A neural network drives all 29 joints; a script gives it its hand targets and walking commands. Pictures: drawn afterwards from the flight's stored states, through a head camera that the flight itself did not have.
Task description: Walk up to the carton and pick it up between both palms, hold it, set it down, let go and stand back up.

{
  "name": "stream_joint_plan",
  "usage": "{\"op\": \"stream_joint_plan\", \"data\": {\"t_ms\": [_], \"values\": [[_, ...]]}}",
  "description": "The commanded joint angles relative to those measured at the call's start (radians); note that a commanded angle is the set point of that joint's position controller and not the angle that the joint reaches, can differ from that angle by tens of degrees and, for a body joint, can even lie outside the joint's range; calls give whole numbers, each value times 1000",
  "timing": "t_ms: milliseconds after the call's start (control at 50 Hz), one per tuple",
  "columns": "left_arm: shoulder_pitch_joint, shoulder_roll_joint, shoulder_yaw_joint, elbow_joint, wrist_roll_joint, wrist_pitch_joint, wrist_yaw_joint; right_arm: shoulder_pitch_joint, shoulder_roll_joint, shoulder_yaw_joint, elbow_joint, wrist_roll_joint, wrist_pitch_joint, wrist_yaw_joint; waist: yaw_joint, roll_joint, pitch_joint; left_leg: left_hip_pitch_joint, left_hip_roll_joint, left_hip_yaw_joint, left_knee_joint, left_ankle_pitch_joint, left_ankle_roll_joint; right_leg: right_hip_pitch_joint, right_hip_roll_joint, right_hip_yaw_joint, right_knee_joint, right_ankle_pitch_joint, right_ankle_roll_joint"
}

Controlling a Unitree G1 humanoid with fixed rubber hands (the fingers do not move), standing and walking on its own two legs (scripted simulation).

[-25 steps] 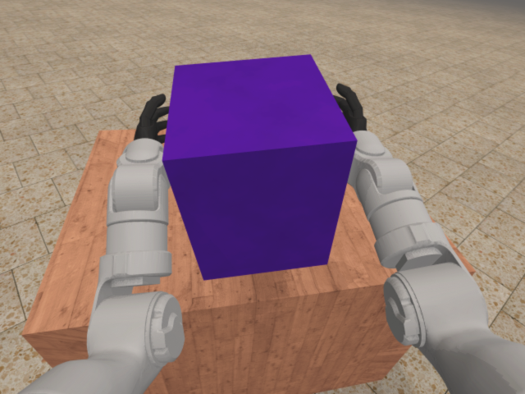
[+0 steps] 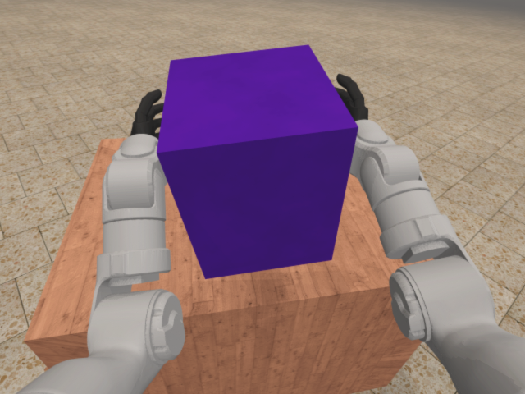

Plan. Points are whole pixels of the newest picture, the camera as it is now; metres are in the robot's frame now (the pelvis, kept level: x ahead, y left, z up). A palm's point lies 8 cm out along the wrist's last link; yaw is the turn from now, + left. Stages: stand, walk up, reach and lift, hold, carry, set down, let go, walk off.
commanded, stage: hold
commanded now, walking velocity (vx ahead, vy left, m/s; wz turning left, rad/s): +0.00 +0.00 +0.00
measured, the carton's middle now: (255, 165) +0.37 +0.00 +0.21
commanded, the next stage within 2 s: none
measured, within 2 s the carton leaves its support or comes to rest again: neither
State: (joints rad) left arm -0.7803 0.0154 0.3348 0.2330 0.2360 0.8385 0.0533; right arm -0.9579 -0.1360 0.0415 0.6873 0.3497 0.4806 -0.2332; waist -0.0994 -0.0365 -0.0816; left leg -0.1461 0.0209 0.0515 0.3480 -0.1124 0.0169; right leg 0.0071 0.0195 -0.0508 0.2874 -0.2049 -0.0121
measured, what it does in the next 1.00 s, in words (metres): stands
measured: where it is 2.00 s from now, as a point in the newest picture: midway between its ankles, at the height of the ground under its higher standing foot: outside the picture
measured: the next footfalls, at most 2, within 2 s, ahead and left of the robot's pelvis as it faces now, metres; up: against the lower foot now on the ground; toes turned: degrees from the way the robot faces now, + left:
none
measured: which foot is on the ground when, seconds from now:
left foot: down 0.00-1.00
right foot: down 0.00-1.00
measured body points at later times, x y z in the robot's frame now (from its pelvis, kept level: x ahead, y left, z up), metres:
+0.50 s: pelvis +0.00 +0.00 +0.00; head -0.08 +0.02 +0.44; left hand +0.38 +0.16 +0.26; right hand +0.39 -0.14 +0.29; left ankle +0.05 +0.11 -0.75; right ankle -0.02 -0.11 -0.75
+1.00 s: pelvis +0.01 +0.00 +0.00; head -0.07 +0.02 +0.44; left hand +0.38 +0.16 +0.26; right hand +0.39 -0.14 +0.29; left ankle +0.05 +0.11 -0.75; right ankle -0.02 -0.11 -0.75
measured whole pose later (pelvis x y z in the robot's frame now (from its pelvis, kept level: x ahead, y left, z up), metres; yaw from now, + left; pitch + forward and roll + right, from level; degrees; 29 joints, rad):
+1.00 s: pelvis +0.01 +0.00 +0.00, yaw +0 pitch -4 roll -1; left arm -0.80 0.02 0.35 0.20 0.24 0.93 0.03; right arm -0.99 -0.16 0.06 0.65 0.40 0.61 -0.27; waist -0.10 -0.02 -0.13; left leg -0.15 0.02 0.03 0.35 -0.12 0.01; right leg 0.00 0.03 -0.03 0.28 -0.21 -0.02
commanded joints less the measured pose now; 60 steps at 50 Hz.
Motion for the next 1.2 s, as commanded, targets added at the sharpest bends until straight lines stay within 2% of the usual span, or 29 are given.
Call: {"op": "stream_joint_plan", "data": {"t_ms": [0, 300, 500, 720, 1180], "values": [[-868, -535, -471, -204, -180, -94, -157, -750, 661, 264, -336, 125, 2, 90, -3, 73, -440, 365, -41, -63, 24, 211, -35, -108, 42, 27, -45, 267, 96], [-927, -521, -446, -171, -187, -56, -169, -786, 650, 221, -284, 138, 72, 98, 1, 75, -418, 299, -33, -61, -6, 120, -34, -132, 41, 36, -57, 160, 85], [-939, -510, -425, -165, -190, -53, -174, -794, 646, 220, -274, 160, 89, 97, 5, 76, -441, 302, -36, -64, 3, 154, -39, -118, 43, 40, -52, 201, 89], [-925, -508, -436, -206, -194, -43, -184, -772, 638, 234, -320, 181, 103, 83, -4, 85, -450, 323, -39, -68, 16, 208, -52, -102, 46, 40, -48, 261, 93], [-914, -501, -430, -199, -184, -38, -197, -773, 655, 251, -348, 179, 116, 69, 3, 67, -432, 309, -43, -65, 7, 172, -42, -101, 39, 47, -50, 265, 99]]}}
